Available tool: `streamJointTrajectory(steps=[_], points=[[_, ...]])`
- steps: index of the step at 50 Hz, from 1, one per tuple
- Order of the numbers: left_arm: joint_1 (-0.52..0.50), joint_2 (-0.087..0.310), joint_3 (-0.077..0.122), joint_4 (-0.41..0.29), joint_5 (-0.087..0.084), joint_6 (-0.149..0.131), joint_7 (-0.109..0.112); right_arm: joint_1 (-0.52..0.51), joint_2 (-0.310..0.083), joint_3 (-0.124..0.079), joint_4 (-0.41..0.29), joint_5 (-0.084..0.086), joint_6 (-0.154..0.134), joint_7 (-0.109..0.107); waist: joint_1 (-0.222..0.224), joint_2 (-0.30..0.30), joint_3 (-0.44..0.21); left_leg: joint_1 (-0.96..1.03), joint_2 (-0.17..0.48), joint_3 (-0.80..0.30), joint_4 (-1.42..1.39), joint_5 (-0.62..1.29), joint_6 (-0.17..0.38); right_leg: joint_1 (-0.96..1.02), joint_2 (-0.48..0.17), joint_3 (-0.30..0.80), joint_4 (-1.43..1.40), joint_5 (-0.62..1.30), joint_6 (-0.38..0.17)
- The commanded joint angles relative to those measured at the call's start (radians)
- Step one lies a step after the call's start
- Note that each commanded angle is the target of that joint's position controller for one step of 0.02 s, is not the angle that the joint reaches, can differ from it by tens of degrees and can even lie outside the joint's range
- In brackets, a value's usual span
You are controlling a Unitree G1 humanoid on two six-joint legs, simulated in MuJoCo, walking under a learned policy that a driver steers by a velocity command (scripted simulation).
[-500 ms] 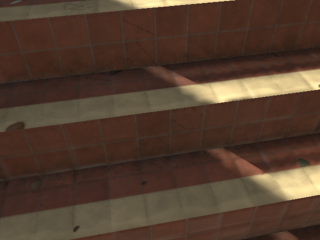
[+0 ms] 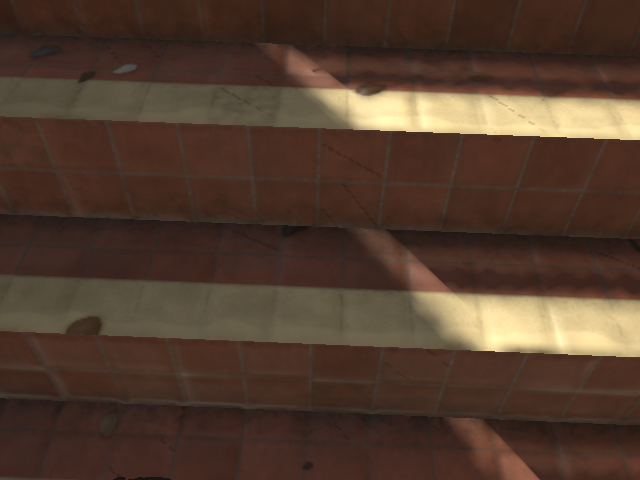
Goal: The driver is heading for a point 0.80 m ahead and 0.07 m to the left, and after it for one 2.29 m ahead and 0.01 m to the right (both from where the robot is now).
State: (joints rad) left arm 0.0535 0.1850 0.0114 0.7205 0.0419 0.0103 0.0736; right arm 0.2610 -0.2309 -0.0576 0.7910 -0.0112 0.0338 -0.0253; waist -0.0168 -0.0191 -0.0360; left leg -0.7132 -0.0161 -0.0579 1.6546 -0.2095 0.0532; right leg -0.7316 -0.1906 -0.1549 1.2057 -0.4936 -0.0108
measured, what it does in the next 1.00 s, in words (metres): climbs: left foot, then right foot 0.21 m higher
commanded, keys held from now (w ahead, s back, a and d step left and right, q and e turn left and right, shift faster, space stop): w+q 0.32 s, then w+e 0.68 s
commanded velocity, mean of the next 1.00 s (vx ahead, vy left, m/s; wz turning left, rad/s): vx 0.41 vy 0.00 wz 0.03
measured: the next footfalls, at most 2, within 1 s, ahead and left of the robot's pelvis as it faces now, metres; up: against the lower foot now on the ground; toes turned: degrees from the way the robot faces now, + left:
left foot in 0.36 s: +0.15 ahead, +0.21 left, +0.00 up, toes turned +16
right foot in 0.98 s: +0.38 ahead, +0.17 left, +0.21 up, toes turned -3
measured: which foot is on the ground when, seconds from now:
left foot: up 0.00-0.34, down 0.36-1.00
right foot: down 0.00-0.36, up 0.38-0.96, down 0.98-1.00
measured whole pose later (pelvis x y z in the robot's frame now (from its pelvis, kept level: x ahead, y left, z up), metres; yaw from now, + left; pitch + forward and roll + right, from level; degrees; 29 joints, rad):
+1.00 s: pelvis +0.29 +0.21 +0.16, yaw +1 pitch +6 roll -8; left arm -0.19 0.06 -0.14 0.66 -0.01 -0.05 -0.08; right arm 0.66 -0.15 0.05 1.18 0.00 -0.03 -0.07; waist -0.05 0.03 -0.16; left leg -0.06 0.09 0.24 0.41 0.10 0.08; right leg -0.82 0.14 -0.28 1.31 -0.67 -0.20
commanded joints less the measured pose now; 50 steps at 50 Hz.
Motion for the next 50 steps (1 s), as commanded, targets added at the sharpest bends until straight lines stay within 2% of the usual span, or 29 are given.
streamJointTrajectory(steps=[1,6,12,15,16,17,18,19,20,21,22,23,24,25,27,28,30,32,36,38,39,42,44,45,46,47,48,49,50], points=[[-0.055,0.017,-0.005,-0.002,-0.010,-0.028,-0.011,0.016,0.073,0.036,-0.102,0.018,0.006,0.007,-0.064,-0.085,0.015,-0.108,0.017,0.045,0.231,0.145,-0.008,0.046,-0.192,0.294,-0.533,-0.217,-0.109],[0.094,0.091,0.019,0.033,-0.006,-0.047,-0.006,-0.115,0.033,0.044,-0.211,0.009,0.013,0.010,-0.039,-0.135,0.026,-0.288,0.096,-0.022,0.138,0.170,-0.033,0.232,-0.288,0.320,-0.702,-0.318,-0.111],[0.155,0.182,0.066,-0.010,-0.005,-0.048,0.021,-0.201,-0.003,0.035,-0.305,0.014,0.039,0.009,-0.014,-0.092,0.027,-0.350,0.164,-0.044,0.082,0.075,-0.072,0.394,-0.380,0.250,-0.767,-0.347,-0.092],[0.145,0.245,0.091,0.004,-0.037,-0.017,0.019,-0.119,-0.032,0.040,-0.277,0.033,0.043,0.018,-0.061,-0.127,-0.007,0.138,0.123,0.151,-0.540,-0.334,-0.001,0.276,-0.232,-0.020,-0.841,-0.277,-0.014],[0.120,0.221,0.086,0.018,-0.052,-0.005,0.016,-0.026,-0.048,0.022,-0.224,0.033,0.048,0.015,-0.102,-0.080,0.024,0.301,0.093,0.204,-0.733,-0.258,0.031,0.218,-0.193,-0.063,-0.739,-0.328,-0.001],[0.105,0.171,0.066,0.030,-0.058,0.001,0.000,0.120,-0.048,0.001,-0.136,0.028,0.047,0.018,-0.145,0.053,0.025,0.500,0.016,0.330,-0.855,-0.111,0.057,0.126,-0.137,-0.114,-0.590,-0.335,-0.018],[0.116,0.107,0.048,0.030,-0.052,0.000,-0.015,0.267,-0.066,-0.021,-0.036,0.016,0.036,0.032,-0.148,0.154,0.021,0.616,-0.040,0.262,-0.926,-0.191,0.079,0.087,-0.066,-0.140,-0.349,-0.252,-0.047],[-0.010,0.045,0.028,-0.029,-0.032,-0.015,-0.031,0.353,-0.070,-0.013,0.000,-0.023,0.008,0.056,-0.175,0.280,0.082,0.630,0.021,0.034,-0.993,-0.164,0.088,-0.125,-0.008,-0.071,0.075,-0.167,-0.036],[0.029,0.026,0.020,-0.081,-0.034,-0.051,-0.044,0.339,-0.170,-0.022,-0.062,0.002,-0.027,0.043,-0.128,0.356,-0.022,0.628,0.274,-0.748,-1.418,-0.632,0.141,-0.261,0.134,0.159,0.421,-0.011,0.005],[-0.041,-0.040,0.004,-0.143,-0.067,-0.068,-0.061,0.205,-0.199,-0.017,-0.101,-0.025,-0.036,0.008,-0.086,0.301,0.047,0.524,0.359,-0.943,-1.577,-0.771,0.111,-0.390,0.131,0.257,0.688,0.188,0.030],[-0.039,-0.070,-0.017,-0.159,-0.079,-0.085,-0.076,0.132,-0.164,0.005,-0.095,-0.036,-0.040,-0.009,-0.029,0.254,0.063,0.504,0.385,-0.863,-1.508,-0.690,0.072,-0.494,0.134,0.322,0.820,0.336,0.020],[0.013,-0.076,-0.036,-0.133,-0.067,-0.088,-0.077,0.124,-0.105,0.025,-0.083,-0.051,-0.043,-0.010,-0.006,0.177,0.035,0.460,0.351,-0.709,-1.416,-0.542,0.044,-0.477,0.137,0.323,0.883,0.431,0.005],[0.039,-0.074,-0.051,-0.118,-0.052,-0.100,-0.075,0.157,-0.097,0.022,-0.062,-0.046,-0.060,-0.011,-0.010,0.121,0.044,0.480,0.348,-0.606,-1.378,-0.524,0.059,-0.557,0.163,0.358,0.854,0.462,-0.013],[0.049,-0.058,-0.055,-0.112,-0.043,-0.105,-0.081,0.174,-0.020,0.041,-0.035,-0.055,-0.078,-0.012,-0.003,0.061,0.030,0.469,0.335,-0.540,-1.342,-0.479,0.059,-0.569,0.180,0.378,0.876,0.523,-0.040],[0.115,-0.073,-0.065,-0.080,-0.050,-0.103,-0.098,0.215,0.065,0.070,0.035,-0.059,-0.096,-0.004,0.017,0.057,-0.033,0.529,0.322,-0.373,-1.281,-0.269,0.037,-0.621,0.233,0.405,1.061,0.620,-0.082],[0.128,-0.100,-0.077,-0.073,-0.058,-0.098,-0.102,0.228,0.049,0.068,0.064,-0.048,-0.099,0.008,0.027,0.025,-0.029,0.546,0.320,-0.299,-1.266,-0.227,0.011,-0.690,0.244,0.404,1.114,0.646,-0.101],[0.064,-0.122,-0.087,-0.071,-0.065,-0.089,-0.112,0.233,0.054,0.072,0.116,-0.057,-0.103,0.021,0.024,-0.023,0.022,0.528,0.316,-0.175,-1.268,-0.140,-0.044,-0.814,0.254,0.399,1.187,0.673,-0.117],[0.028,-0.157,-0.104,-0.067,-0.070,-0.078,-0.111,0.252,0.068,0.085,0.172,-0.057,-0.097,0.029,0.027,-0.002,0.048,0.530,0.309,-0.094,-1.286,-0.027,-0.102,-0.929,0.252,0.381,1.261,0.666,-0.120],[-0.302,-0.191,-0.141,-0.147,-0.078,-0.059,-0.100,0.352,0.107,0.122,0.267,-0.034,-0.097,0.021,-0.067,0.067,0.143,0.281,0.230,0.041,-1.439,0.019,-0.113,-0.856,0.256,0.146,1.038,0.670,-0.086],[-0.355,-0.216,-0.168,-0.147,-0.092,-0.063,-0.090,0.468,0.033,0.101,0.309,-0.026,-0.100,-0.016,-0.111,0.141,0.152,0.361,0.263,0.030,-1.586,0.018,-0.056,-0.898,0.237,0.067,0.950,0.538,-0.060],[-0.343,-0.245,-0.169,-0.136,-0.087,-0.054,-0.091,0.542,0.036,0.104,0.350,-0.043,-0.097,-0.016,-0.126,0.177,0.077,0.553,0.279,-0.011,-1.548,0.152,-0.035,-0.946,0.237,0.074,1.090,0.514,-0.070],[-0.432,-0.248,-0.180,-0.157,-0.092,-0.068,-0.123,0.531,0.047,0.102,0.384,-0.037,-0.059,-0.022,-0.104,0.094,0.050,0.762,0.257,0.126,-1.502,0.443,-0.062,-0.981,0.245,0.049,0.922,0.380,-0.106],[-0.494,-0.226,-0.179,-0.196,-0.099,-0.097,-0.148,0.424,0.057,0.129,0.382,-0.009,-0.071,-0.028,-0.016,0.101,-0.054,0.548,0.211,0.338,-1.492,1.319,-0.109,-0.417,0.297,-0.144,0.508,0.316,-0.157],[-0.508,-0.193,-0.185,-0.234,-0.067,-0.108,-0.152,0.480,-0.018,0.128,0.412,0.014,-0.087,-0.040,0.014,0.168,-0.158,0.528,0.267,0.295,-1.495,1.822,-0.064,-0.135,0.313,-0.219,0.386,0.245,-0.166],[-0.409,-0.113,-0.156,-0.201,-0.047,-0.087,-0.143,0.450,-0.132,0.106,0.408,0.015,-0.092,-0.054,0.086,0.258,-0.212,0.652,0.312,0.267,-1.400,2.335,-0.014,-0.052,0.336,-0.225,0.374,0.089,-0.175],[-0.298,-0.036,-0.120,-0.147,-0.053,-0.066,-0.147,0.397,-0.223,0.082,0.390,0.011,-0.090,-0.061,0.154,0.319,-0.226,0.806,0.349,0.263,-1.255,2.659,0.022,-0.082,0.365,-0.240,0.309,-0.073,-0.188],[-0.195,0.020,-0.093,-0.112,-0.060,-0.061,-0.150,0.327,-0.264,0.061,0.339,0.019,-0.085,-0.064,0.206,0.357,-0.216,0.897,0.360,0.243,-1.064,2.680,0.025,-0.055,0.359,-0.179,0.105,-0.187,-0.219],[-0.053,0.054,-0.070,-0.058,-0.053,-0.050,-0.147,0.245,-0.272,0.046,0.264,0.031,-0.086,-0.065,0.249,0.293,-0.243,0.851,0.363,0.214,-0.874,2.516,0.017,0.141,0.336,-0.048,-0.159,-0.191,-0.246],[0.112,0.099,-0.036,0.004,-0.041,-0.030,-0.135,0.167,-0.278,0.034,0.191,0.008,-0.113,-0.047,0.293,0.207,-0.311,0.597,0.322,0.138,-0.721,2.038,0.067,0.493,0.290,0.222,-0.323,-0.066,-0.273]])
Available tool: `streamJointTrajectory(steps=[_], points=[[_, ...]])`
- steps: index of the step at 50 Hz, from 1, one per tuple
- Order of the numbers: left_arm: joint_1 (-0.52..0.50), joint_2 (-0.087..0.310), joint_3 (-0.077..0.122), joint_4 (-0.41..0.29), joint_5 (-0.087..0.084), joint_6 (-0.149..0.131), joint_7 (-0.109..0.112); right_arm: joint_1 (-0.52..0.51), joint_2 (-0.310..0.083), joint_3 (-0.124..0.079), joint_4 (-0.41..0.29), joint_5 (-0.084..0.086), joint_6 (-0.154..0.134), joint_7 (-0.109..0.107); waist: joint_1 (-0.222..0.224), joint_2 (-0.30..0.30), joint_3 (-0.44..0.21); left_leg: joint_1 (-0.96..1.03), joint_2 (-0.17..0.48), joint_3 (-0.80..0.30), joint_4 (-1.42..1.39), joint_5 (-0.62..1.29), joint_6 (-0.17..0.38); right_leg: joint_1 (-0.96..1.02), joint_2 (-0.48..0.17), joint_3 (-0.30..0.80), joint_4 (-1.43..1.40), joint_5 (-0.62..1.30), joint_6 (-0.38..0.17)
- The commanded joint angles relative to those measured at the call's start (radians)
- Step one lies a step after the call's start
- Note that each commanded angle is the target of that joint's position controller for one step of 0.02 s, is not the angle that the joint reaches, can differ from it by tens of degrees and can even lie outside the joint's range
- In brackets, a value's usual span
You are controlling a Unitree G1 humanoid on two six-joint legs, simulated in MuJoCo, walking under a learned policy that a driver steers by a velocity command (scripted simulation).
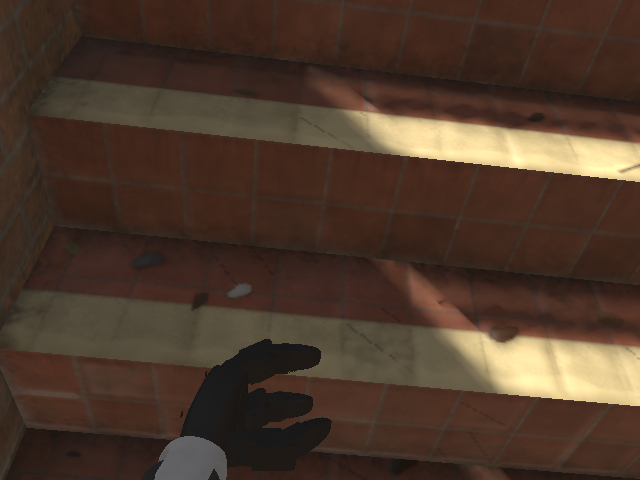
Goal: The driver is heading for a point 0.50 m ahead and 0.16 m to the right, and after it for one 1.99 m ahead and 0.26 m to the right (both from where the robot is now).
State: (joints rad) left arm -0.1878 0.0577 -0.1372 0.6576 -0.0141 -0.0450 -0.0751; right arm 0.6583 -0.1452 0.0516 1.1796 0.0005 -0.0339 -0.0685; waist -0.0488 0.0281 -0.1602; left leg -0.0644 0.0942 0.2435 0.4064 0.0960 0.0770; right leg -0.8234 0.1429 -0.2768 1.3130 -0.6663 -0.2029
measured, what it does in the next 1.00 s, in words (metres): climbs, turning right: left foot 0.20 m higher, then right foot 0.20 m higher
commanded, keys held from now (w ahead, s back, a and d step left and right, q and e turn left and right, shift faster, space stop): w+e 0.68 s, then q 0.32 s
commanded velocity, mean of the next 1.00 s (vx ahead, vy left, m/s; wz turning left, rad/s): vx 0.43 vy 0.00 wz -0.41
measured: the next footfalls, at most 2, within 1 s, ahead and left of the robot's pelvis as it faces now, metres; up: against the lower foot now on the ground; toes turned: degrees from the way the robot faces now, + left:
left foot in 0.34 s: +0.37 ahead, +0.18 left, +0.41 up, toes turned -9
right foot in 0.88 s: +0.57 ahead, -0.28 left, +0.62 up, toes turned -35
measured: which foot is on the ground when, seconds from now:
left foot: down 0.00-0.00, up 0.02-0.32, down 0.34-0.92, up 0.94-1.00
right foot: down 0.00-0.36, up 0.38-0.86, down 0.88-1.00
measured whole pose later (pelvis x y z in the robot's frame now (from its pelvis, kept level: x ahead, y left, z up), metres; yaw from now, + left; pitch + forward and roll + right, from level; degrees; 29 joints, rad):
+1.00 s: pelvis +0.46 -0.10 +0.44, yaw -22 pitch +1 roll +0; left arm 0.01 0.13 -0.03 0.67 0.01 0.00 -0.01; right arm 0.40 -0.18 -0.04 1.03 0.04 -0.07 0.01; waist 0.00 0.03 0.05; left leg -0.37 0.07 -0.11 1.42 -0.13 -0.03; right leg -0.84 -0.15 -0.14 1.23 -0.41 -0.05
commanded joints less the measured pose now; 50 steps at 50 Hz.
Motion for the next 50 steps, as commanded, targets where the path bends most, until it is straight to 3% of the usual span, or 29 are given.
streamJointTrajectory(steps=[1,2,3,4,5,6,8,10,13,14,16,17,18,19,21,22,24,28,33,36,38,41,43,44,45,46,47,48,50], points=[[0.428,0.312,0.154,0.103,0.033,0.069,0.055,-0.405,-0.180,-0.046,-0.306,-0.059,-0.087,0.025,0.321,-0.273,-0.127,-0.708,-0.166,-0.152,1.217,0.119,-0.088,0.828,-0.339,1.035,-0.737,0.222,-0.334],[0.556,0.252,0.134,0.178,0.082,0.058,0.097,-0.432,-0.141,-0.054,-0.343,-0.024,-0.140,0.088,0.249,-0.222,-0.108,-0.829,-0.220,-0.479,1.739,-0.272,-0.041,0.738,-0.389,1.379,-1.026,0.245,-0.312],[0.546,0.147,0.119,0.251,0.064,0.028,0.092,-0.478,-0.092,-0.043,-0.420,-0.001,-0.157,0.127,0.152,-0.107,0.066,-1.056,-0.235,-0.543,1.899,-0.331,0.029,0.664,-0.355,1.241,-1.010,0.039,-0.216],[0.434,0.086,0.112,0.271,0.039,0.002,0.073,-0.549,-0.024,-0.015,-0.499,-0.026,-0.147,0.135,0.043,-0.012,0.253,-1.197,-0.202,-0.462,2.086,-0.421,0.047,0.517,-0.324,1.069,-0.978,0.097,-0.159],[0.363,0.011,0.097,0.288,0.023,-0.016,0.060,-0.518,0.020,0.009,-0.520,-0.048,-0.121,0.129,-0.018,0.046,0.279,-1.254,-0.168,-0.469,2.126,-0.420,0.058,0.457,-0.254,0.880,-0.904,0.162,-0.067],[0.307,-0.007,0.093,0.294,0.041,-0.018,0.046,-0.477,0.085,0.044,-0.528,-0.033,-0.113,0.123,-0.062,0.062,0.293,-1.262,-0.162,-0.485,2.145,-0.447,0.062,0.382,-0.238,0.740,-0.894,0.265,-0.012],[0.207,0.026,0.099,0.284,0.037,-0.010,0.026,-0.439,0.061,0.073,-0.555,-0.009,-0.109,0.125,-0.165,0.075,0.326,-1.134,-0.111,-0.397,1.832,-0.386,0.046,0.139,-0.154,0.466,-0.945,0.424,0.057],[0.264,0.078,0.103,0.290,0.037,-0.025,0.035,-0.544,0.028,0.075,-0.600,-0.020,-0.091,0.092,-0.140,-0.032,0.312,-1.065,-0.071,-0.253,1.855,-0.296,0.008,0.010,-0.148,0.447,-1.018,0.543,0.002],[0.504,0.184,0.138,0.345,-0.041,-0.043,0.069,-0.771,0.042,0.096,-0.719,-0.059,-0.093,0.050,-0.041,-0.062,0.223,-1.053,-0.001,-0.196,1.494,-0.346,-0.021,0.190,-0.175,0.551,-1.075,0.546,0.012],[0.517,0.258,0.174,0.300,-0.074,-0.022,0.096,-0.885,0.048,0.122,-0.780,-0.084,-0.099,0.046,-0.030,-0.054,0.129,-0.617,-0.012,-0.120,0.994,-0.473,0.001,0.083,-0.161,0.458,-1.206,0.909,0.029],[0.652,0.383,0.220,0.297,-0.028,-0.030,0.104,-0.657,-0.083,0.014,-0.697,-0.052,-0.082,0.011,-0.074,-0.201,-0.193,-0.295,-0.145,-0.067,0.888,-0.777,-0.016,0.492,-0.238,0.498,-0.944,1.948,0.007],[0.487,0.442,0.241,0.244,-0.026,-0.051,0.095,-0.340,-0.207,-0.053,-0.590,-0.050,-0.085,0.020,-0.212,-0.214,-0.303,-0.177,-0.079,-0.281,0.803,-0.743,0.033,0.579,-0.280,0.519,-0.664,2.159,0.007],[0.378,0.348,0.233,0.165,-0.024,-0.076,0.070,-0.148,-0.368,-0.120,-0.512,-0.059,-0.079,0.025,-0.231,0.117,-0.437,0.096,0.106,-0.747,0.486,-0.598,0.152,0.379,-0.170,0.464,-0.324,1.834,0.061],[0.381,0.198,0.191,0.160,0.016,-0.089,0.043,-0.090,-0.385,-0.130,-0.441,-0.044,-0.056,0.015,-0.182,0.500,-0.488,0.272,0.264,-1.201,0.112,-0.514,0.275,0.134,-0.007,0.505,0.109,0.701,0.121],[0.241,0.110,0.184,0.065,-0.027,-0.050,0.019,-0.270,-0.205,-0.127,-0.404,-0.005,-0.025,0.016,-0.094,0.159,-0.178,0.034,0.294,-1.082,0.081,-0.836,0.186,-0.151,-0.054,0.513,0.589,0.612,0.129],[0.249,0.075,0.174,0.040,-0.016,-0.027,0.035,-0.347,-0.125,-0.111,-0.374,-0.012,-0.013,0.015,-0.034,0.060,0.046,-0.191,0.284,-0.881,0.145,-0.839,0.144,-0.221,-0.093,0.454,0.631,0.646,0.104],[0.365,0.015,0.151,0.064,-0.017,0.008,0.038,-0.341,0.050,-0.056,-0.265,-0.019,-0.001,0.033,0.050,0.047,0.187,-0.363,0.231,-0.638,0.116,-0.640,0.060,-0.242,-0.089,0.436,0.832,0.582,0.053],[0.396,0.001,0.135,0.022,-0.037,0.038,0.069,-0.369,0.042,-0.058,-0.228,-0.018,-0.009,0.059,0.133,0.003,0.288,-0.391,0.196,-0.272,0.007,-0.387,-0.006,-0.386,-0.133,0.440,0.740,0.604,0.080],[0.287,0.043,0.139,-0.066,-0.040,0.057,0.098,-0.264,-0.131,-0.086,-0.264,-0.037,-0.024,0.036,0.095,0.041,0.282,-0.185,0.268,-0.214,-0.152,-0.424,0.072,-0.591,-0.169,0.429,0.869,0.552,0.169],[0.165,-0.023,0.099,-0.124,-0.051,0.041,0.090,-0.098,-0.110,-0.082,-0.228,-0.030,0.003,0.021,0.017,0.067,0.330,0.073,0.277,-0.198,-0.159,-0.309,0.062,-0.865,-0.210,0.444,0.937,0.427,0.156],[0.039,-0.006,0.076,-0.186,-0.024,0.020,0.062,-0.084,-0.084,-0.076,-0.243,-0.033,0.021,-0.004,-0.023,0.060,0.271,0.060,0.230,-0.167,-0.227,-0.243,0.083,-0.730,-0.276,0.326,0.662,0.482,0.179],[-0.157,-0.064,0.023,-0.290,-0.042,0.030,0.033,-0.089,-0.183,-0.108,-0.253,0.037,0.060,-0.014,-0.034,0.089,0.234,-0.150,0.227,-0.115,-0.473,-0.009,0.117,-0.112,-0.342,0.130,0.083,0.370,0.166],[0.036,0.016,0.081,-0.266,-0.052,0.020,0.039,0.031,-0.201,-0.095,-0.158,0.014,0.022,0.024,0.061,0.256,0.057,-0.030,0.238,-0.098,-0.250,1.264,0.133,0.308,-0.155,0.016,0.060,0.231,0.092],[0.278,0.151,0.139,-0.211,-0.040,0.011,0.045,-0.038,-0.282,-0.104,-0.152,0.009,-0.009,0.029,0.224,0.365,-0.078,0.117,0.210,-0.129,-0.065,1.495,0.084,0.426,-0.146,0.167,-0.148,0.289,0.028],[0.466,0.244,0.169,-0.127,0.004,0.007,0.049,-0.013,-0.235,-0.106,-0.166,0.022,-0.037,0.042,0.246,0.234,-0.247,-0.105,0.144,-0.213,0.221,1.366,-0.001,0.709,-0.277,0.545,-0.238,0.523,-0.096],[0.598,0.385,0.212,-0.062,0.044,0.036,0.075,0.028,-0.191,-0.091,-0.162,0.019,-0.076,0.067,0.248,-0.155,-0.410,-0.252,-0.002,-0.273,0.487,0.544,-0.078,0.923,-0.480,1.003,-0.691,0.527,-0.216],[0.586,0.377,0.208,-0.023,0.056,0.062,0.092,-0.011,-0.161,-0.106,-0.106,0.036,-0.088,0.097,0.227,-0.267,-0.484,-0.297,-0.142,-0.352,1.034,-0.213,-0.134,0.865,-0.583,1.237,-0.973,0.345,-0.257],[0.491,0.311,0.180,-0.006,0.061,0.053,0.079,-0.098,-0.113,-0.121,-0.138,0.065,-0.084,0.113,0.171,-0.212,-0.420,-0.394,-0.130,-0.440,1.403,-0.296,-0.140,0.709,-0.614,1.157,-0.981,0.214,-0.160],[0.285,0.195,0.154,0.069,-0.001,0.034,0.062,-0.335,0.024,-0.094,-0.309,0.027,-0.028,0.076,0.052,-0.225,0.002,-0.643,-0.040,-0.387,1.559,-0.293,-0.056,0.385,-0.543,0.714,-0.840,0.023,0.034]])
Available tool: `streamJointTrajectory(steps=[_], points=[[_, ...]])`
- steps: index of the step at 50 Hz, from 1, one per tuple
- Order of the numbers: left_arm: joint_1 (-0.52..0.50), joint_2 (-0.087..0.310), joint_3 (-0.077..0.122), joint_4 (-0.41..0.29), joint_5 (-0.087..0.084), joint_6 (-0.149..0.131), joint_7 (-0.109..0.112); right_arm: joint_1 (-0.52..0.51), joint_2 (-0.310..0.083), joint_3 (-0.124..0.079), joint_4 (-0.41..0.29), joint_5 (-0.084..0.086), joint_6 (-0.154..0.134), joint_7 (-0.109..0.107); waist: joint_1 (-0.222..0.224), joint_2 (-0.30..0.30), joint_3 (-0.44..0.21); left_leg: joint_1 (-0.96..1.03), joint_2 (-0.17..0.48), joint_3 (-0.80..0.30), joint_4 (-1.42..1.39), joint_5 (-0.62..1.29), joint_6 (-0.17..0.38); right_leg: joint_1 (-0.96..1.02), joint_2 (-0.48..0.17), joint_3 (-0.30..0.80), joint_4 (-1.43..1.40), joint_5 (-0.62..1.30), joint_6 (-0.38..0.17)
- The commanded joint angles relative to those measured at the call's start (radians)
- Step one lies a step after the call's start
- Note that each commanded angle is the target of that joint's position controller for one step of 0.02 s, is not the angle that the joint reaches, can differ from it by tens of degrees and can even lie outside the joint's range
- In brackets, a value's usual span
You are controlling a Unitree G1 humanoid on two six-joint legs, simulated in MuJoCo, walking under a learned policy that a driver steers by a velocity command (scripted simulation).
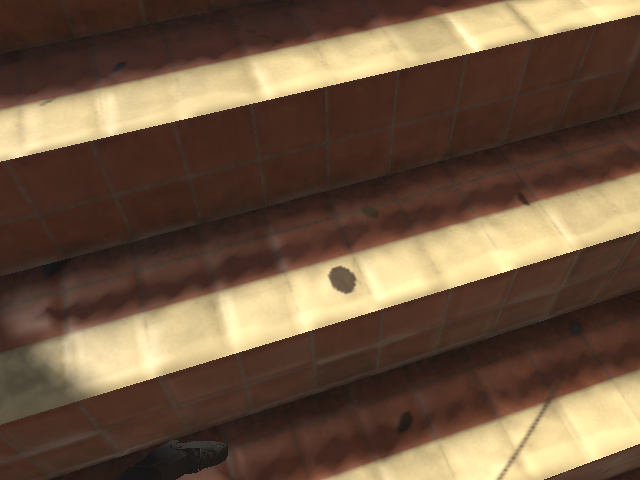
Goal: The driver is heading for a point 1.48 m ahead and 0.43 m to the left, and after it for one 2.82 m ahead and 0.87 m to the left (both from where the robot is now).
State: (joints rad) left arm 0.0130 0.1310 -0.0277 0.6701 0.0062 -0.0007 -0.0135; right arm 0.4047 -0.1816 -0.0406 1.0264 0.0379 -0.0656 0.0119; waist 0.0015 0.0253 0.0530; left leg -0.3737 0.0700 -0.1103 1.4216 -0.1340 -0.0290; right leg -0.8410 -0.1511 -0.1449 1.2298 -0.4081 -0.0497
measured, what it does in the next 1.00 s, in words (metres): climbs, turning left: left foot 0.20 m higher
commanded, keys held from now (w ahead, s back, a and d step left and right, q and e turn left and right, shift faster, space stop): q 0.68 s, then e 0.32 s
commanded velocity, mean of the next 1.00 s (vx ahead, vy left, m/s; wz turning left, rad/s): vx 0.03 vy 0.00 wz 0.35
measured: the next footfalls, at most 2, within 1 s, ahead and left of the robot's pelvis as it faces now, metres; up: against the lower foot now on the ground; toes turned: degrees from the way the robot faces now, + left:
left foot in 0.56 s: +0.21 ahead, +0.26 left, +0.20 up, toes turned +29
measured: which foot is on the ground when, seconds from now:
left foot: up 0.00-0.54, down 0.56-1.00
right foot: down 0.00-0.58, up 0.60-1.00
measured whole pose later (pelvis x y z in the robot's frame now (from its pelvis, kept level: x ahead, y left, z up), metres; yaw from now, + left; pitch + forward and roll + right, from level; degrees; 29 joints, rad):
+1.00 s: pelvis +0.20 +0.15 +0.22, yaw +20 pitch -1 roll -1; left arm 0.30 0.20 0.02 0.65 0.00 0.11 0.09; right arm 0.14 -0.08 0.05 0.59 -0.08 0.01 -0.08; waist 0.04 0.01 -0.09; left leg -0.57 0.11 0.13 1.25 -0.65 0.05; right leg -0.82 0.12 0.12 1.93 -0.06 0.11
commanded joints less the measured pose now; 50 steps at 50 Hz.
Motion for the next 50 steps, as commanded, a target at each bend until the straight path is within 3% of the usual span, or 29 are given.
streamJointTrajectory(steps=[1,2,3,5,7,8,13,16,18,20,21,24,25,26,27,28,29,30,31,32,33,34,35,36,37,39,41,44,50], points=[[0.026,0.056,0.030,0.085,-0.030,-0.021,-0.002,-0.125,0.064,0.006,-0.206,-0.029,0.023,-0.012,-0.032,-0.186,-0.130,-0.372,-0.003,-0.014,0.575,-0.014,0.096,0.328,-0.214,0.438,-0.671,-0.207,-0.066],[0.013,0.035,0.028,0.113,-0.020,-0.036,0.000,-0.133,0.062,0.012,-0.228,-0.021,0.034,-0.013,-0.051,-0.133,-0.075,-0.376,-0.019,-0.012,0.595,0.008,0.136,0.291,-0.191,0.324,-0.654,-0.142,-0.048],[0.016,0.008,0.020,0.104,-0.002,-0.045,0.008,-0.137,0.085,0.023,-0.238,-0.029,0.038,-0.011,-0.060,-0.093,-0.073,-0.399,-0.039,-0.041,0.588,0.106,0.150,0.301,-0.198,0.247,-0.671,-0.012,-0.026],[0.056,0.013,0.019,0.128,0.017,-0.055,0.004,-0.111,0.078,0.029,-0.233,-0.023,0.040,-0.011,-0.075,-0.087,-0.060,-0.430,-0.065,-0.029,0.498,0.180,0.137,0.338,-0.194,0.101,-0.732,0.183,-0.028],[0.066,0.057,0.018,0.106,0.060,-0.040,0.026,-0.130,0.083,0.048,-0.265,-0.038,0.064,-0.031,-0.077,-0.084,-0.073,-0.492,-0.095,0.023,0.602,0.179,0.089,0.374,-0.233,0.045,-0.815,0.321,-0.068],[0.076,0.073,0.016,0.105,0.065,-0.033,0.034,-0.125,0.063,0.045,-0.266,-0.037,0.074,-0.039,-0.080,-0.106,-0.074,-0.511,-0.099,0.037,0.674,0.148,0.070,0.391,-0.231,0.031,-0.853,0.333,-0.088],[0.202,0.159,0.037,0.124,0.017,-0.013,0.080,-0.243,0.029,0.040,-0.385,-0.052,0.103,-0.074,-0.029,-0.139,-0.003,-0.892,-0.059,-0.021,0.959,-0.107,-0.002,0.699,-0.305,0.042,-0.954,0.232,-0.076],[0.208,0.187,0.055,0.098,0.031,-0.005,0.105,-0.335,0.018,0.047,-0.459,-0.063,0.097,-0.063,-0.018,-0.087,0.011,-0.953,-0.015,-0.008,0.887,-0.137,-0.049,0.758,-0.312,-0.007,-0.974,0.229,-0.090],[0.194,0.208,0.067,0.072,0.037,-0.001,0.117,-0.350,0.036,0.056,-0.483,-0.061,0.096,-0.066,-0.021,-0.102,-0.004,-0.934,0.015,0.019,0.832,-0.106,-0.073,0.747,-0.317,-0.052,-0.987,0.200,-0.109],[0.200,0.235,0.083,0.063,0.026,-0.004,0.118,-0.368,0.048,0.061,-0.509,-0.060,0.104,-0.072,-0.015,-0.135,-0.014,-0.931,0.050,0.035,0.822,-0.134,-0.086,0.784,-0.329,-0.074,-1.018,0.204,-0.114],[0.243,0.267,0.098,0.082,0.001,0.013,0.115,-0.404,0.063,0.074,-0.555,-0.056,0.107,-0.067,-0.014,-0.194,-0.026,-1.014,0.086,0.032,0.746,-0.250,-0.075,0.871,-0.319,-0.065,-1.041,0.178,-0.098],[0.210,0.296,0.129,0.060,-0.015,0.025,0.106,-0.494,0.073,0.095,-0.613,-0.051,0.103,-0.039,0.007,-0.196,-0.031,-0.983,0.165,0.037,0.440,-0.330,-0.029,0.936,-0.315,-0.111,-1.062,0.152,-0.067],[0.136,0.353,0.143,0.039,-0.030,0.050,0.096,-0.484,0.074,0.110,-0.624,-0.046,0.100,-0.028,-0.027,-0.175,-0.062,-0.710,0.134,0.179,0.122,-0.495,0.001,0.794,-0.252,-0.212,-1.121,0.162,-0.078],[0.229,0.398,0.161,0.068,-0.063,0.069,0.086,-0.496,0.071,0.106,-0.629,-0.051,0.107,-0.032,-0.013,-0.271,-0.084,-0.516,0.065,0.213,0.060,-0.801,0.047,0.733,-0.282,-0.183,-1.126,0.364,-0.100],[0.228,0.413,0.167,0.074,-0.076,0.070,0.084,-0.386,-0.026,0.066,-0.606,-0.054,0.103,-0.042,-0.062,-0.239,-0.141,-0.361,0.000,0.232,-0.022,-0.700,0.091,0.761,-0.286,-0.192,-1.024,0.736,-0.107],[0.268,0.314,0.137,0.098,-0.072,0.061,0.077,-0.177,-0.143,0.011,-0.513,-0.064,0.071,-0.021,-0.085,-0.078,-0.182,-0.267,-0.117,0.178,-0.208,-0.438,0.175,0.799,-0.176,-0.249,-0.713,1.158,-0.069],[0.210,0.298,0.122,0.018,-0.045,0.031,0.079,0.009,-0.364,-0.067,-0.499,-0.068,0.058,-0.008,-0.168,0.271,-0.276,0.054,0.029,-0.305,-0.482,-0.035,0.315,0.460,-0.061,-0.195,-0.279,0.965,0.074],[0.159,0.233,0.101,-0.006,-0.041,-0.019,0.035,-0.018,-0.438,-0.083,-0.519,-0.109,0.073,-0.022,-0.111,0.499,-0.522,0.280,0.100,-0.685,-0.777,0.003,0.405,0.301,0.107,0.073,0.129,0.074,0.147],[0.201,0.207,0.102,0.039,-0.077,-0.040,-0.010,-0.083,-0.355,-0.041,-0.552,-0.117,0.070,-0.021,-0.062,0.336,-0.590,0.262,0.153,-0.657,-0.801,0.079,0.362,0.245,0.110,0.259,0.405,0.048,0.159],[0.173,0.158,0.083,0.038,-0.095,-0.032,-0.016,-0.090,-0.274,-0.026,-0.520,-0.080,0.075,-0.016,-0.045,0.257,-0.534,0.209,0.140,-0.549,-0.750,-0.041,0.328,0.164,0.101,0.271,0.485,0.091,0.134],[0.140,0.112,0.063,0.007,-0.065,-0.018,-0.006,-0.117,-0.169,-0.007,-0.475,-0.029,0.091,-0.015,-0.001,0.200,-0.352,0.113,0.073,-0.306,-0.584,-0.064,0.253,0.054,0.091,0.201,0.461,0.167,0.114],[0.145,0.111,0.057,-0.003,-0.008,-0.015,0.010,-0.245,-0.090,0.011,-0.489,-0.041,0.099,-0.030,0.044,0.201,-0.249,-0.028,0.050,-0.184,-0.433,0.014,0.217,0.028,0.099,0.172,0.502,0.224,0.111],[0.231,0.149,0.070,0.008,0.021,-0.010,0.006,-0.285,-0.064,0.025,-0.483,-0.069,0.091,-0.031,0.074,0.195,-0.257,-0.079,0.077,-0.145,-0.379,0.210,0.175,0.090,0.133,0.092,0.621,0.239,0.131],[0.226,0.152,0.069,0.017,0.007,-0.006,0.001,-0.296,-0.055,0.032,-0.468,-0.099,0.085,-0.028,0.067,0.161,-0.266,-0.186,0.101,-0.167,-0.441,0.144,0.185,0.155,0.165,0.090,0.711,0.267,0.112],[0.223,0.144,0.064,0.013,-0.014,0.011,0.004,-0.326,-0.029,0.042,-0.459,-0.121,0.076,-0.032,0.072,0.101,-0.225,-0.313,0.123,-0.191,-0.500,-0.141,0.189,0.189,0.188,0.112,0.751,0.296,0.089],[0.191,0.117,0.053,-0.007,-0.023,0.017,0.037,-0.249,-0.028,0.044,-0.426,-0.125,0.059,-0.037,0.001,0.063,-0.134,-0.317,0.182,-0.248,-0.532,-0.257,0.216,0.125,0.243,0.241,0.792,0.263,0.074],[0.199,0.133,0.060,-0.015,-0.021,0.028,0.060,-0.281,-0.027,0.042,-0.435,-0.143,0.054,-0.050,0.012,0.066,-0.095,-0.291,0.203,-0.235,-0.556,-0.313,0.207,0.043,0.284,0.288,0.782,0.308,0.085],[0.202,0.189,0.081,-0.063,-0.009,0.067,0.099,-0.342,-0.040,0.041,-0.489,-0.132,0.056,-0.091,0.016,0.084,-0.080,-0.262,0.253,-0.225,-0.620,-0.311,0.205,-0.020,0.283,0.328,0.795,0.354,0.126],[0.243,0.154,0.077,-0.116,-0.010,0.107,0.114,-0.317,-0.044,0.050,-0.523,-0.115,0.070,-0.111,0.040,0.121,-0.063,-0.197,0.269,-0.121,-0.642,-0.274,0.235,-0.054,0.233,0.267,0.704,0.354,0.187]])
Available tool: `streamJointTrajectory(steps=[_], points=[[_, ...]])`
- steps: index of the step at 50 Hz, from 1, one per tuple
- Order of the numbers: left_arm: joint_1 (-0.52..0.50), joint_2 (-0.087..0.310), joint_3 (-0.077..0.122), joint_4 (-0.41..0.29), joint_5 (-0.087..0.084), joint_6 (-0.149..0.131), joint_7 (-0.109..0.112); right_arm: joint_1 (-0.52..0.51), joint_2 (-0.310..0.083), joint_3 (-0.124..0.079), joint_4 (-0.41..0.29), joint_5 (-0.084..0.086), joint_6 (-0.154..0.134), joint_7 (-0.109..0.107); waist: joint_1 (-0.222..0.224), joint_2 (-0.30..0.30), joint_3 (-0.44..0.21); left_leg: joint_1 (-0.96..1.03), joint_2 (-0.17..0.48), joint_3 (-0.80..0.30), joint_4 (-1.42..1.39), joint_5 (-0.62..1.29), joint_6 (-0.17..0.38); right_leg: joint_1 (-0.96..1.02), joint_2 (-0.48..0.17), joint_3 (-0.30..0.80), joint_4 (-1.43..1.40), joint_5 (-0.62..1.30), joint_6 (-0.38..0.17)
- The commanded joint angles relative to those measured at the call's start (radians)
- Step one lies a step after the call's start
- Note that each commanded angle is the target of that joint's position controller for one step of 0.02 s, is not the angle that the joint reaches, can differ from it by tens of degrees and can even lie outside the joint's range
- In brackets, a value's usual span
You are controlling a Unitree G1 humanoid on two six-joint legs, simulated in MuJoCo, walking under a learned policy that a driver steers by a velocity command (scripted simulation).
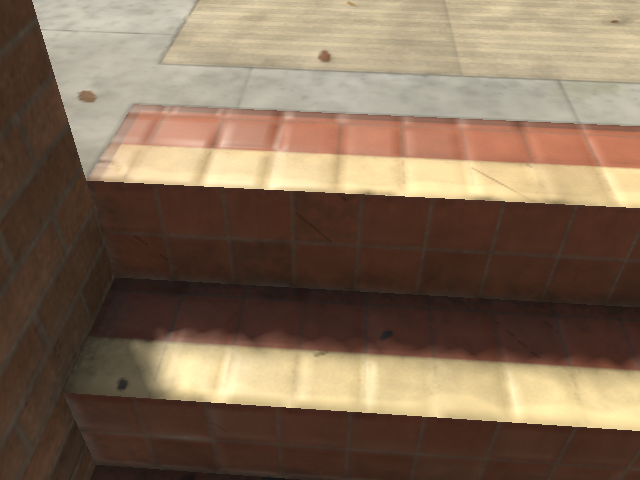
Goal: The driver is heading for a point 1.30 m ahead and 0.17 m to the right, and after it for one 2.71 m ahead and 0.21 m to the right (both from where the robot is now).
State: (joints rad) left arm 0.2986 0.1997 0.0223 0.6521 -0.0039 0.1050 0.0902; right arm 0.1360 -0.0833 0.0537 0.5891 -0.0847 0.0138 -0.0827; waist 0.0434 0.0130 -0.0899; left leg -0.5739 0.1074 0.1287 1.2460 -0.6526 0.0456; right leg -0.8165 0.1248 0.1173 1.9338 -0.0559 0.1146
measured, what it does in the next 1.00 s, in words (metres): climbs: right foot, then left foot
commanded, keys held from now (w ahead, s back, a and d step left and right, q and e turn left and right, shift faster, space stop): e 0.48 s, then q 0.52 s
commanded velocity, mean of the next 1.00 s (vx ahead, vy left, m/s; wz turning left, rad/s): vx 0.00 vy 0.00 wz -0.15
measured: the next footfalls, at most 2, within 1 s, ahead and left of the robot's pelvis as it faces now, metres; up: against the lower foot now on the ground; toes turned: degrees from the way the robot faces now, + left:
right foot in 0.18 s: -0.06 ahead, -0.19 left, -0.02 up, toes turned -7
left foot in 0.42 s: +0.08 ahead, -0.02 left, +0.00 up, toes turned -7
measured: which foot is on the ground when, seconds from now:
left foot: down 0.00-0.26, up 0.28-0.40, down 0.42-0.78, up 0.80-1.00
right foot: up 0.00-0.16, down 0.18-0.42, up 0.44-0.74, down 0.76-1.00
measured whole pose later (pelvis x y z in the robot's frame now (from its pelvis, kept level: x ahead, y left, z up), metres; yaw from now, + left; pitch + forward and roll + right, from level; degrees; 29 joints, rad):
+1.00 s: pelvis +0.06 -0.25 +0.08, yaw -5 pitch +2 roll +0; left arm 0.24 0.19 -0.01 0.68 0.05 0.04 0.07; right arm 0.18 -0.21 -0.03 0.67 0.00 0.03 -0.05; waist 0.00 0.07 -0.03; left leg -0.81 -0.03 -0.10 1.87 -0.15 -0.09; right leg -0.40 -0.03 -0.14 0.62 -0.26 -0.06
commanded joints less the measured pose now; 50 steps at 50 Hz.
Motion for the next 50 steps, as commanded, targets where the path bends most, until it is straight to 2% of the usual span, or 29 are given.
streamJointTrajectory(steps=[1,10,12,13,14,15,17,18,19,20,21,22,23,24,25,28,31,33,34,35,37,38,39,40,41,42,44,46,50], points=[[-0.046,0.084,0.027,-0.108,0.000,0.003,0.010,-0.044,-0.151,-0.049,-0.090,0.008,-0.011,-0.016,-0.004,0.142,0.074,0.032,0.242,-0.362,-0.464,0.267,0.162,-0.081,-0.062,0.005,-0.036,-0.012,0.025],[-0.128,0.065,0.003,-0.178,0.023,0.004,-0.032,-0.037,-0.229,-0.116,-0.122,0.053,-0.015,-0.037,-0.032,0.145,0.020,0.148,0.327,-0.379,-0.320,0.468,0.085,0.018,-0.231,-0.010,-0.584,-0.272,-0.055],[-0.093,0.084,0.005,-0.145,0.047,-0.033,-0.061,-0.062,-0.228,-0.129,-0.140,0.074,-0.002,-0.035,-0.018,-0.045,0.011,0.147,0.230,-0.225,-0.060,0.608,0.004,0.176,-0.219,-0.025,-1.000,-0.223,-0.157],[-0.015,0.154,0.026,-0.088,0.046,-0.069,-0.081,-0.071,-0.234,-0.132,-0.148,0.082,0.014,-0.023,0.001,-0.253,-0.002,0.142,0.095,-0.044,0.193,0.578,-0.078,0.336,-0.165,-0.109,-1.344,0.098,-0.203],[-0.068,0.249,0.049,-0.052,0.027,-0.089,-0.091,-0.043,-0.193,-0.124,-0.194,0.043,0.022,-0.002,-0.093,-0.522,0.049,-0.089,-0.016,0.045,0.426,0.146,-0.138,0.501,-0.177,-0.007,-1.353,0.654,-0.257],[-0.053,0.185,0.035,-0.047,0.005,-0.087,-0.079,-0.105,-0.147,-0.100,-0.193,0.058,0.019,0.026,-0.066,-0.404,0.097,-0.226,-0.030,0.007,0.516,0.044,-0.127,0.534,-0.162,0.014,-1.399,0.648,-0.269],[-0.035,0.216,0.046,-0.080,-0.011,-0.095,-0.076,-0.184,-0.117,-0.059,-0.251,0.027,-0.015,0.087,-0.077,-0.253,-0.005,-0.401,-0.100,0.061,0.343,-0.197,-0.180,0.798,-0.180,0.114,-1.184,1.103,-0.251],[-0.060,0.259,0.060,-0.118,-0.018,-0.088,-0.067,-0.185,-0.146,-0.055,-0.272,0.014,-0.019,0.086,-0.073,-0.168,-0.067,-0.387,-0.105,0.051,0.092,-0.257,-0.212,0.866,-0.259,0.294,-1.153,1.124,-0.254],[-0.231,0.290,0.072,-0.180,-0.015,-0.085,-0.047,0.034,-0.190,-0.074,-0.208,0.018,-0.009,0.069,-0.182,-0.183,-0.166,-0.093,-0.113,-0.005,-0.097,-0.319,-0.175,0.738,-0.253,0.324,-1.126,1.248,-0.197],[-0.436,0.268,0.055,-0.252,-0.018,-0.093,-0.039,0.325,-0.257,-0.108,-0.112,0.018,0.001,0.053,-0.325,-0.188,-0.148,0.178,-0.093,-0.037,-0.473,-0.181,-0.097,0.574,-0.202,0.255,-0.989,1.247,-0.115],[-0.500,0.210,0.032,-0.258,-0.047,-0.100,-0.039,0.534,-0.247,-0.132,0.018,0.050,0.009,0.041,-0.397,-0.013,-0.094,0.394,-0.003,-0.104,-0.800,0.330,0.005,0.398,-0.135,0.147,-0.612,0.617,-0.100],[-0.558,-0.019,-0.037,-0.291,-0.023,-0.120,-0.050,0.443,-0.194,-0.106,0.104,0.021,-0.005,0.043,-0.280,0.228,-0.069,0.579,-0.017,-0.185,-0.627,0.594,0.048,0.018,-0.006,-0.045,-0.332,-0.348,-0.116],[-0.431,0.003,-0.041,-0.310,-0.041,-0.123,-0.079,0.244,-0.210,-0.110,0.009,-0.013,-0.012,0.015,-0.134,0.262,-0.032,0.422,0.154,-0.571,-0.681,0.730,0.204,-0.063,-0.021,0.069,-0.238,-0.252,-0.094],[-0.258,0.075,-0.020,-0.248,-0.029,-0.119,-0.092,0.127,-0.189,-0.099,-0.050,-0.004,-0.021,-0.005,-0.057,0.164,-0.019,0.404,0.237,-0.567,-0.672,0.635,0.238,-0.107,-0.038,0.123,-0.122,-0.183,-0.077],[-0.236,0.088,-0.019,-0.230,-0.010,-0.114,-0.102,0.110,-0.170,-0.095,-0.060,0.012,-0.020,-0.013,-0.058,0.094,0.006,0.351,0.217,-0.511,-0.701,0.521,0.222,-0.101,-0.051,0.095,-0.077,-0.131,-0.064],[-0.171,0.049,-0.027,-0.192,-0.007,-0.098,-0.107,0.113,-0.159,-0.082,-0.028,0.056,-0.036,-0.018,-0.016,0.035,0.097,0.219,0.163,-0.359,-0.733,0.435,0.181,-0.090,-0.056,0.083,-0.118,-0.024,-0.044],[-0.191,0.010,-0.041,-0.155,-0.013,-0.095,-0.112,0.165,-0.183,-0.084,0.012,0.060,-0.046,-0.006,-0.032,0.037,0.118,0.234,0.165,-0.308,-0.751,0.475,0.174,-0.097,-0.107,0.054,-0.263,0.007,-0.037],[-0.327,-0.070,-0.095,-0.202,0.000,-0.092,-0.124,0.114,-0.181,-0.077,0.004,0.090,-0.037,-0.005,-0.044,0.057,0.125,0.130,0.047,-0.151,-0.877,0.425,0.084,0.208,-0.210,-0.117,-0.970,-0.243,-0.044],[-0.365,-0.086,-0.094,-0.200,-0.002,-0.080,-0.121,0.200,-0.210,-0.095,0.055,0.103,-0.018,-0.008,-0.081,0.104,0.108,0.115,0.056,-0.166,-0.891,0.436,0.105,0.373,-0.144,-0.244,-1.098,-0.295,-0.036],[-0.315,-0.040,-0.058,-0.153,-0.022,-0.060,-0.113,0.225,-0.265,-0.110,0.076,0.087,-0.036,0.008,-0.085,0.160,0.060,0.086,0.126,-0.207,-0.941,0.505,0.142,0.561,-0.122,-0.282,-1.105,-0.278,-0.056],[-0.118,0.093,0.011,-0.081,-0.026,-0.050,-0.090,0.133,-0.241,-0.094,0.099,0.077,-0.058,0.039,0.012,0.161,0.057,0.187,0.071,-0.179,-0.762,0.558,0.095,0.632,-0.128,-0.168,-1.348,-0.159,-0.128],[-0.060,0.136,0.029,-0.067,0.008,-0.058,-0.078,0.111,-0.211,-0.087,0.106,0.094,-0.052,0.055,0.027,0.069,0.046,0.135,0.016,-0.137,-0.563,0.545,0.040,0.727,-0.171,-0.084,-1.405,0.068,-0.141],[0.001,0.148,0.023,-0.056,0.043,-0.060,-0.069,0.089,-0.167,-0.072,0.088,0.087,-0.050,0.061,0.012,-0.140,-0.009,-0.018,-0.036,-0.144,-0.328,0.268,-0.029,0.870,-0.357,0.166,-1.490,0.517,-0.179],[0.005,0.146,0.013,-0.068,0.068,-0.072,-0.065,0.225,-0.098,-0.068,0.107,0.095,-0.042,0.057,-0.056,-0.261,-0.186,-0.061,-0.056,-0.270,-0.134,0.131,-0.088,0.875,-0.530,0.400,-1.550,0.413,-0.319],[-0.060,0.127,0.014,-0.097,0.070,-0.089,-0.067,0.247,-0.127,-0.086,0.135,0.103,-0.025,0.054,-0.060,-0.175,-0.173,-0.064,-0.050,-0.304,0.069,0.130,-0.134,0.759,-0.544,0.488,-1.626,0.061,-0.370],[-0.115,0.103,0.008,-0.102,0.055,-0.093,-0.068,0.166,-0.153,-0.104,0.120,0.108,-0.005,0.045,-0.052,-0.133,-0.069,-0.153,-0.057,-0.294,0.228,0.160,-0.151,0.679,-0.503,0.396,-1.648,-0.210,-0.365],[-0.199,0.084,-0.014,-0.051,0.043,-0.069,-0.043,0.081,-0.096,-0.086,0.057,0.103,0.018,0.022,-0.114,-0.206,0.063,-0.267,-0.087,-0.290,0.493,0.302,-0.150,0.520,-0.378,0.162,-1.604,-0.238,-0.310],[-0.167,0.037,-0.030,-0.050,0.042,-0.069,-0.020,0.135,-0.092,-0.075,0.068,0.086,0.015,0.026,-0.105,-0.124,0.041,-0.283,-0.123,-0.276,0.626,0.448,-0.142,0.502,-0.358,0.050,-1.557,-0.120,-0.306],[-0.151,0.063,-0.026,-0.080,0.058,-0.093,-0.011,0.107,-0.112,-0.063,0.024,0.083,0.005,0.033,-0.073,-0.062,0.009,-0.370,-0.123,-0.261,0.742,0.594,-0.144,0.533,-0.426,0.038,-1.545,-0.184,-0.342]])
Over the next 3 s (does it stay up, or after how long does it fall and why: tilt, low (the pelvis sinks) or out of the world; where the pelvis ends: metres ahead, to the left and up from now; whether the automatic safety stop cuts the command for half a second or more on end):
stays up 0.71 -0.45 0.59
